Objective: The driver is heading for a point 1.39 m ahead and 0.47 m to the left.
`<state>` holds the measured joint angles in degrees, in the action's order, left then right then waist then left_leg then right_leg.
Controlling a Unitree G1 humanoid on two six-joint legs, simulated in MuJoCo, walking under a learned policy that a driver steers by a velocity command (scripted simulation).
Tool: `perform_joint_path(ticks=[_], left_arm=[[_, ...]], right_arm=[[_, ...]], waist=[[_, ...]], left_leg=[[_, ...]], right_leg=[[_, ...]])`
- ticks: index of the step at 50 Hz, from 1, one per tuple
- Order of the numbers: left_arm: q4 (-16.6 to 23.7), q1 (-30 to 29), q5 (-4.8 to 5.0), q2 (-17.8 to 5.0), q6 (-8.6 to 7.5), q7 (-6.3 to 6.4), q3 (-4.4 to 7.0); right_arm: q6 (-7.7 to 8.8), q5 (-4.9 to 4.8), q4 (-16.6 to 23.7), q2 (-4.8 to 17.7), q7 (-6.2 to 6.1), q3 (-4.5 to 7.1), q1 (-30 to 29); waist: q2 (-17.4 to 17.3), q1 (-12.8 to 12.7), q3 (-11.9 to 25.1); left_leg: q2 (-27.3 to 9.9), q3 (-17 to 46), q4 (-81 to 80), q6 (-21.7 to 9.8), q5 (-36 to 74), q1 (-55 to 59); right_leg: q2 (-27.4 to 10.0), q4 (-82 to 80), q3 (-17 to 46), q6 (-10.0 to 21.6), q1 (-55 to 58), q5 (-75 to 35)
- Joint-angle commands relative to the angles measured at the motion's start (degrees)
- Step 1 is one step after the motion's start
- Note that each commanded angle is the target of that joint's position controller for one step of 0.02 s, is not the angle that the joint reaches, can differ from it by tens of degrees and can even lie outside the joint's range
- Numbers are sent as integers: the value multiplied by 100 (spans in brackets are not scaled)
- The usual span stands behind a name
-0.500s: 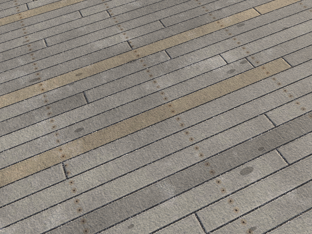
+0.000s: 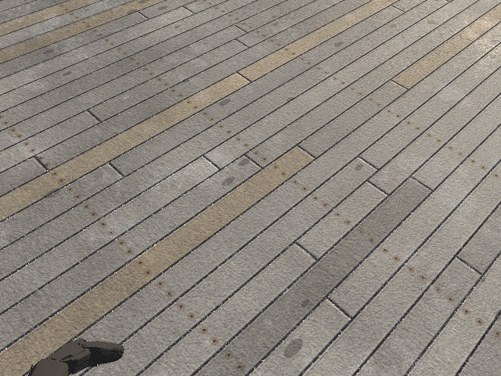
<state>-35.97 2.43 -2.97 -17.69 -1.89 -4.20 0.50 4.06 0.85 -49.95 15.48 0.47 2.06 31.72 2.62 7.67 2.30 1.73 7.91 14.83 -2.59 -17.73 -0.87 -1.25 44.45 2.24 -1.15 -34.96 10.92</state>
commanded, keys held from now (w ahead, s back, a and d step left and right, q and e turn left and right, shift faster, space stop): w+q+shift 0.76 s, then w+e+shift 0.24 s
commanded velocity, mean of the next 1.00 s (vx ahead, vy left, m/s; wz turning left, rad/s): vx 0.97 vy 0.00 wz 0.67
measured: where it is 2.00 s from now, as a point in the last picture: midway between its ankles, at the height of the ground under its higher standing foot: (25, 132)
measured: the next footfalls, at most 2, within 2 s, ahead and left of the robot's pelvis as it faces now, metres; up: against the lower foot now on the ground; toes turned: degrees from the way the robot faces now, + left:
right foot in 0.10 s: +0.21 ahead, -0.14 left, +0.00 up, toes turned +6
left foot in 0.56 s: +0.58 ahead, +0.15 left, +0.00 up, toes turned +32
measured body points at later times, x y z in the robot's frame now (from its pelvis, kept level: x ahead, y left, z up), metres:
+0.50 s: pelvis +0.37 +0.03 -0.04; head +0.41 +0.05 +0.41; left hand +0.21 +0.26 -0.16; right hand +0.71 -0.09 -0.09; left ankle +0.54 +0.16 -0.71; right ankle +0.18 -0.15 -0.74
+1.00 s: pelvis +0.80 +0.24 -0.03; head +0.83 +0.26 +0.41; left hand +0.82 +0.56 -0.11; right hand +0.99 +0.00 -0.15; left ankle +0.56 +0.13 -0.72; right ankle +0.98 +0.27 -0.75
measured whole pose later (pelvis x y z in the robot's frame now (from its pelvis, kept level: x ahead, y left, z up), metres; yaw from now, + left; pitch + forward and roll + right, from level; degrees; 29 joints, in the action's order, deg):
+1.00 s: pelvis +0.80 +0.24 -0.03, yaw +41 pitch +1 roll +0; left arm -36.8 4.2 -1.3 -16.1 -3.8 -1.0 -0.6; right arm 4.5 2.5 -49.8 20.2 -0.3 3.6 24.4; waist -0.1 3.4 -1.9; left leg 7.4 6.4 24.3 -7.7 -26.5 10.9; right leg 0.3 30.0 -3.8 5.8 -30.4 3.0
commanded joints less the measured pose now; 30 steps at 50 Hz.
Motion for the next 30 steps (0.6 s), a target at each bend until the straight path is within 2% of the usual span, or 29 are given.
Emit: perform_joint_path(ticks=[1,2,3,4,5,6,7,8,9,10,11,13,14,16,18,20,21,22,23,24,25,26,27,28,29,30], left_arm=[[715,-1017,76,-231,-165,10,-19],[695,-879,96,-260,-185,52,-9],[597,-524,114,-356,-211,122,37],[333,273,97,-526,-243,224,130],[60,1261,20,-828,-277,363,272],[-31,2428,-76,-1312,-295,504,444],[-69,2464,-151,-1641,-222,542,508],[-21,1859,-72,-1145,-197,556,436],[-42,1563,-29,-707,-215,530,329],[-123,1477,-27,-499,-243,497,289],[-191,1459,-10,-371,-276,502,257],[-417,1586,114,-225,-388,473,232],[-519,1663,160,-154,-438,444,223],[-654,1708,174,-65,-507,409,204],[-765,1621,152,-73,-572,417,202],[-870,1612,141,-205,-588,449,227],[-947,1751,154,-293,-582,471,235],[-1010,1896,151,-437,-579,494,251],[-1040,2047,146,-620,-556,527,286],[-1022,2076,131,-853,-494,575,340],[-978,1962,97,-1081,-395,621,402],[-881,1702,60,-1261,-289,648,457],[-762,1487,32,-1260,-216,615,462],[-767,1363,36,-909,-228,495,423],[-160,2125,75,-299,-350,433,203],[124,1430,99,-663,-504,451,197]], right_arm=[[59,-20,297,1076,-38,286,-300],[45,-37,250,1060,-35,288,-311],[53,-52,218,1081,-25,292,-365],[82,-90,207,1165,-4,316,-494],[146,-153,256,1225,49,344,-652],[232,-186,454,849,62,260,-773],[180,-336,723,311,46,139,-511],[50,-192,668,675,11,200,-905],[-4,-92,675,672,73,226,-1157],[-49,-51,630,558,142,210,-1195],[-124,13,612,478,205,210,-1251],[-288,77,731,264,300,168,-1476],[-343,87,831,221,337,153,-1703],[-389,106,1061,184,403,114,-2150],[-377,84,1315,201,463,60,-2588],[-367,81,1496,253,540,-9,-3031],[-351,89,1580,224,578,-50,-3281],[-343,76,1629,217,593,-77,-3414],[-343,61,1595,287,582,-70,-3347],[-345,41,1502,410,550,-42,-3044],[-339,27,1342,600,499,23,-2412],[-333,28,1051,849,426,139,-1339],[-310,41,638,1159,305,315,-96],[-399,-128,570,1488,139,540,-218],[-465,155,895,2230,125,608,-936],[-514,99,1065,2138,51,658,-615]], waist=[[-1154,-235,-755],[-1160,-350,-662],[-1124,-568,-445],[-898,-1001,-11],[-593,-1519,603],[148,-2023,1477],[1299,-1686,1977],[625,-1474,1028],[270,-1315,422],[139,-1160,71],[257,-1037,-177],[441,-879,-570],[385,-846,-700],[309,-755,-831],[319,-628,-1013],[69,-612,-1171],[-67,-677,-1242],[-96,-692,-1187],[-9,-636,-978],[172,-429,-674],[325,-37,-244],[443,512,310],[265,983,854],[-849,755,669],[-1809,-417,1160],[-808,158,1865]], left_leg=[[-1083,1365,-665,-954,975,-797],[-1119,1341,-501,-900,1513,-929],[-1105,1243,-129,-802,2495,-1111],[-898,982,787,-672,3595,-1348],[-550,688,2176,-534,3578,-2100],[-184,302,3988,-465,1508,-3072],[184,-178,5472,-398,-1082,-4248],[-207,-212,6016,-438,-416,-4609],[-433,-276,5935,-437,3,-4609],[-595,-316,5817,-378,179,-4484],[-688,-361,5766,-322,211,-4433],[-851,-417,5755,-254,300,-4605],[-880,-452,5797,-246,426,-4814],[-869,-568,5742,-231,842,-5050],[-844,-740,5178,-257,1369,-4889],[-730,-1189,4163,-382,1768,-4388],[-594,-1508,3625,-485,1872,-4032],[-359,-1801,3257,-602,1924,-3573],[-89,-2015,3111,-695,1861,-3180],[133,-2098,3024,-780,1630,-2790],[313,-2043,2977,-876,1326,-2104],[447,-1841,2966,-1021,999,-957],[492,-1415,2476,-1201,859,639],[146,-614,2064,-1307,410,1638],[-1380,2412,1795,-2331,1226,2892],[-1673,3677,591,-2680,-401,3075]], right_leg=[[288,-883,-390,-37,443,99],[355,-1120,-391,18,994,83],[458,-1330,-391,98,1816,83],[567,-1591,-395,216,3003,-13],[223,-1520,-149,365,4530,115],[-1336,-1882,1403,595,5866,2316],[-2656,-2911,3997,891,6146,4401],[-2416,-3003,3933,885,5127,4119],[-2108,-2960,2935,832,4498,3152],[-1869,-3132,2206,813,4005,2242],[-1672,-3270,1692,768,3666,1755],[-1517,-3512,936,683,3319,1027],[-1480,-3594,609,657,3322,563],[-1389,-3738,-79,617,3252,-275],[-1194,-3867,-803,531,2987,-1190],[-1017,-4037,-1424,418,2843,-1936],[-959,-4035,-1643,338,2842,-2625],[-963,-3861,-1786,279,2957,-3984],[-1001,-3478,-1837,234,3271,-5494],[-1090,-2898,-1836,189,3614,-6691],[-1209,-1948,-1790,178,3754,-7442],[-1341,-616,-1667,247,3532,-7730],[-1273,1161,-1548,327,2771,-6693],[-163,3485,-1488,181,1221,-1045],[299,5521,-812,-119,-1032,1896],[251,5560,238,-37,-1644,1366]])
